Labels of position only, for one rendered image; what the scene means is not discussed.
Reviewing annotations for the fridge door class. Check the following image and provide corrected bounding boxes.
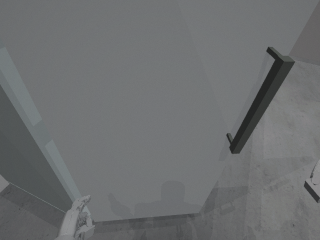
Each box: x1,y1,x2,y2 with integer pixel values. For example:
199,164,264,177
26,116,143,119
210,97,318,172
0,0,320,222

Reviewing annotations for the right robot hand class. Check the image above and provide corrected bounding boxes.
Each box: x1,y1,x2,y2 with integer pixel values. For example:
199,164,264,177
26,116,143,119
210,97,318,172
304,159,320,203

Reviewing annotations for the handle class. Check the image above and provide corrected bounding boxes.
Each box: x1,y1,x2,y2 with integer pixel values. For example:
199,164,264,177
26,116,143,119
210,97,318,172
226,47,295,154

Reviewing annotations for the left robot hand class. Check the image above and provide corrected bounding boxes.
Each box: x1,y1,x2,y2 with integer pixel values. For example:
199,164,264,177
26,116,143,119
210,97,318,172
57,195,95,240

